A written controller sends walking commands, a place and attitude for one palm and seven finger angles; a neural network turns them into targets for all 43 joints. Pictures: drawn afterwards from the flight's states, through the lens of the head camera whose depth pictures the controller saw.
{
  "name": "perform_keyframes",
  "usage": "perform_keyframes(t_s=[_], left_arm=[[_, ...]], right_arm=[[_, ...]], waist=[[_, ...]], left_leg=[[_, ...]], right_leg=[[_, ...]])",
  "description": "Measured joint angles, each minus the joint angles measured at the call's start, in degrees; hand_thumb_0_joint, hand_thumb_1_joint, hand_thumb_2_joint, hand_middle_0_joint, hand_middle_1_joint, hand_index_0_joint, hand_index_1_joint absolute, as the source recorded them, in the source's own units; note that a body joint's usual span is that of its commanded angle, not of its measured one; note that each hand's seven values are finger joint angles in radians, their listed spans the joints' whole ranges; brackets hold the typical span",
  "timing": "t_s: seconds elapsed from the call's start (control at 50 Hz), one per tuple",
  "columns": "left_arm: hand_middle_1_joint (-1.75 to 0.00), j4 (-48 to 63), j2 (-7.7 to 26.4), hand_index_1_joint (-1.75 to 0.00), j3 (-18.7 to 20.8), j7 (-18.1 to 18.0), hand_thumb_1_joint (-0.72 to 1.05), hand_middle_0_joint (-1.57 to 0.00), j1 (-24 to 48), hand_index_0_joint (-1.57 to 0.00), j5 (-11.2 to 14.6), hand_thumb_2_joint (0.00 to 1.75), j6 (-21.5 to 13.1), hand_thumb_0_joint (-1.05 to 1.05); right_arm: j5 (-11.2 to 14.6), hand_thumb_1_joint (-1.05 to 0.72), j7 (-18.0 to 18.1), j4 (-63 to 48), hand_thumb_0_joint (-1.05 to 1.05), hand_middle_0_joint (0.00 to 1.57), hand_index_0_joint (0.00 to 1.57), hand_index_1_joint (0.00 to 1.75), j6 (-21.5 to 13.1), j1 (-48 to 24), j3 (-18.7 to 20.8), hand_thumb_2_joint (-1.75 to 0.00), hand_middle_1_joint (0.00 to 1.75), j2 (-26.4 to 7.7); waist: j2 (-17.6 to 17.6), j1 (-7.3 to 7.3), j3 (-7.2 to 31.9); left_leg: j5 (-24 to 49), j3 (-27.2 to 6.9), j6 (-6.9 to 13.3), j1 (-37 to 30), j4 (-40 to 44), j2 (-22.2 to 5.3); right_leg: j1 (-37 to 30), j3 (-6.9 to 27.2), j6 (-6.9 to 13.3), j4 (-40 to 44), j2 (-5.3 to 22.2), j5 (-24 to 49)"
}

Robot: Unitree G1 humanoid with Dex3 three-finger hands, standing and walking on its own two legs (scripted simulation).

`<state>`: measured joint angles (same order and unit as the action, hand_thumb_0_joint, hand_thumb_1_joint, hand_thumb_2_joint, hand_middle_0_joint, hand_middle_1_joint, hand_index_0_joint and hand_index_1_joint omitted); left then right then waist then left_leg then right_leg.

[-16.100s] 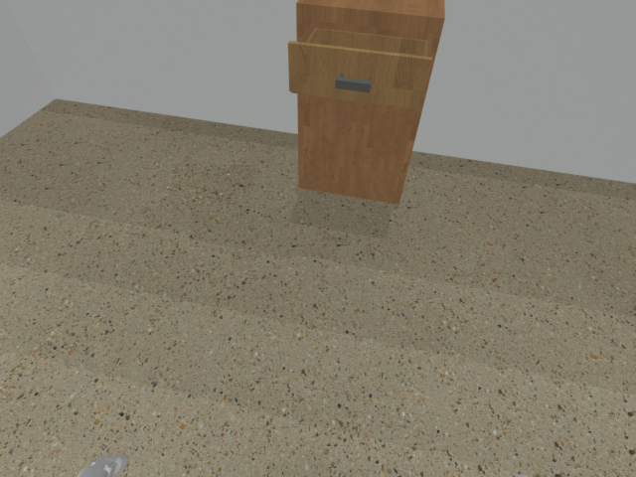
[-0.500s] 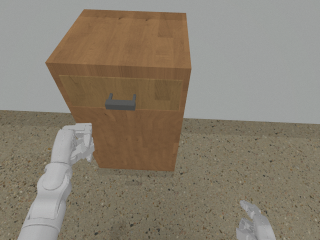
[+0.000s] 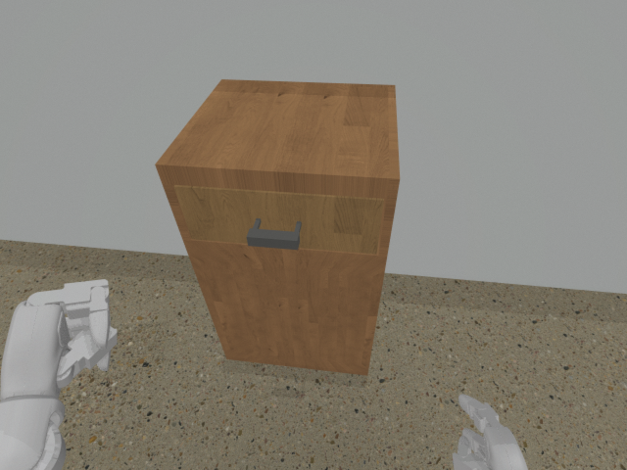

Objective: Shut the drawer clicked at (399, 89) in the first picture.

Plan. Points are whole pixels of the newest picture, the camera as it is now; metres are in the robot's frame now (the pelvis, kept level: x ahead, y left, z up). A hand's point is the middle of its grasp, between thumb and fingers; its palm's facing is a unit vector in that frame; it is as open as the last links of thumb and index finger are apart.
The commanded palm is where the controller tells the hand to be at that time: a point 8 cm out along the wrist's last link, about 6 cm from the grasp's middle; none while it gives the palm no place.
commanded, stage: draw the hand back to the body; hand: left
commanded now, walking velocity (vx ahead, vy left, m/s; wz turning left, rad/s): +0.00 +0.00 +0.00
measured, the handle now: (275, 231) +0.61 +0.16 -0.09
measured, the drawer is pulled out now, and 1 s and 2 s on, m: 0.00 0.00 0.00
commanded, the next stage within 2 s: step back with the hand held close in 0.24 s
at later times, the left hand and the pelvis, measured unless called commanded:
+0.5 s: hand (100, 329) +0.19 +0.23 +0.17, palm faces +0.39 -0.81 -0.43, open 3.3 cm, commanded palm +0.13 +0.26 +0.17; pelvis +0.00 -0.02 +0.00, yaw +0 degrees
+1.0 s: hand (53, 389) +0.14 +0.25 +0.15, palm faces +0.33 -0.82 -0.48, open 3.2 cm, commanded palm +0.08 +0.29 +0.17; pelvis -0.05 +0.01 -0.01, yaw -1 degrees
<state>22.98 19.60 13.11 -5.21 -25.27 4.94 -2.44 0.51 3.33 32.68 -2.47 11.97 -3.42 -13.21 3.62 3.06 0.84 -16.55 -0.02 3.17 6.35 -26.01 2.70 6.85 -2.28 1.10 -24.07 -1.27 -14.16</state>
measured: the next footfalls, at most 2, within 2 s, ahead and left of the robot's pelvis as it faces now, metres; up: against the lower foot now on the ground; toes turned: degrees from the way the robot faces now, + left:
right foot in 1.82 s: -0.33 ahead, -0.12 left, +0.00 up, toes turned -8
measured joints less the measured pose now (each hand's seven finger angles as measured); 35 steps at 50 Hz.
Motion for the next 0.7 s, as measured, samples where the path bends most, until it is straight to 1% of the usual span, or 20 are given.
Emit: perform_keyframes(t_s=[0.1, 0.14, 0.26, 0.38, 0.42, 0.48, 0.54, 0.62, 0.7], left_arm=[[-1.6, 5.1, 1.0, -1.6, 3.4, -0.2, 0.89, -1.4, -4.9, -1.4, 0.1, 0.9, -1.2, 0.02], [-1.6, 5.6, 0.9, -1.6, 4.0, -0.3, 0.89, -1.4, -5.9, -1.4, 0.0, 0.9, -1.8, 0.01], [-1.6, 3.2, -1.3, -1.6, 2.3, -0.7, 0.89, -1.41, -4.3, -1.41, -0.5, 0.9, -1.4, 0.01], [-1.6, 3.5, -0.8, -1.6, 1.7, -0.9, 0.89, -1.41, -4.3, -1.4, -0.5, 0.9, -1.2, 0.02], [-1.6, 4.1, 0.0, -1.6, 3.3, -0.6, 0.89, -1.41, -4.5, -1.4, -0.7, 0.9, -2.6, 0.02], [-1.6, 3.9, 0.9, -1.6, 6.4, -1.0, 0.89, -1.41, -4.6, -1.41, -1.1, 0.9, -5.9, 0.02], [-1.6, 3.0, 0.5, -1.6, 6.9, -1.0, 0.89, -1.41, -5.6, -1.4, -1.2, 0.9, -7.6, 0.01], [-1.6, 2.8, 0.3, -1.6, 5.3, -0.6, 0.89, -1.4, -8.3, -1.4, -1.3, 0.9, -7.7, 0.01], [-1.6, 5.0, 2.1, -1.6, 5.4, -0.6, 0.89, -1.4, -10.8, -1.4, -1.2, 0.9, -7.4, 0.01]], right_arm=[[-0.1, -0.91, 0.0, 0.6, 0.02, 0.2, 0.21, 0.3, -1.3, 0.2, 0.6, -0.9, 0.3, -0.3], [-0.1, -0.91, 0.0, 0.9, 0.02, 0.2, 0.21, 0.3, -1.7, 0.2, 0.8, -0.9, 0.3, -0.4], [-0.2, -0.91, 0.6, 1.5, 0.02, 0.2, 0.21, 0.3, -2.2, -0.2, 1.0, -0.9, 0.3, -0.4], [-0.5, -0.91, 1.0, 2.2, 0.02, 0.2, 0.21, 0.3, -3.3, 0.4, 0.8, -0.9, 0.3, 0.0], [-0.6, -0.9, 0.7, 1.6, 0.02, 0.2, 0.21, 0.3, -2.8, 0.5, 0.9, -0.9, 0.3, -0.1], [-0.9, -0.9, 0.0, 1.2, 0.02, 0.2, 0.21, 0.3, -1.5, -0.3, 1.6, -0.9, 0.3, -0.4], [-0.9, -0.9, -0.5, 1.0, 0.02, 0.2, 0.21, 0.3, 0.1, -1.1, 2.8, -0.9, 0.3, -1.1], [-0.4, -0.91, -0.4, 0.6, 0.02, 0.2, 0.21, 0.3, 2.3, -1.3, 4.3, -0.9, 0.3, -1.8], [0.0, -0.91, 0.2, -0.1, 0.02, 0.2, 0.2, 0.3, 3.7, -0.9, 5.0, -0.9, 0.3, -1.6]], waist=[[0.6, 0.72, 0.1], [0.8, 0.9, 0.0], [0.7, 1.1, -1.1], [0.2, 0.68, -0.9], [0.4, 0.04, -0.3], [0.9, -1.48, 0.1], [1.1, -2.77, -0.1], [0.6, -3.9, -0.8], [-0.8, -4.11, -1.3]], left_leg=[[0.0, -0.1, -0.2, -0.6, 0.1, -0.3], [0.0, -0.2, -0.3, -0.7, 0.1, -0.3], [0.3, -0.7, -0.6, -0.5, -0.1, -0.4], [0.2, -0.5, -1.1, -0.8, 0.1, -1.0], [-0.1, -0.6, -1.2, 0.1, -0.5, -1.4], [-0.3, -0.7, -1.3, 2.5, -1.4, -2.0], [0.3, -0.3, -1.1, 4.2, -0.9, -1.9], [1.6, 0.4, -0.6, 5.5, 0.6, -1.0], [2.1, 0.8, -0.2, 6.8, 0.6, -0.4]], right_leg=[[-0.7, 0.0, 0.2, 0.4, -0.3, 0.2], [-0.9, -0.2, 0.3, 0.4, -0.3, 0.2], [-0.7, -0.7, 0.7, 0.0, -0.4, 0.1], [-0.9, -0.5, 1.2, 0.1, -1.0, 0.1], [-0.4, -0.6, 1.4, 0.6, -1.4, 0.3], [1.1, -0.7, 1.5, 1.7, -2.0, 1.2], [2.9, -0.4, 1.2, 2.2, -1.9, 2.1], [5.2, 0.4, 0.5, 1.6, -1.0, 2.4], [7.1, 0.6, 0.0, 0.4, -0.3, 2.3]])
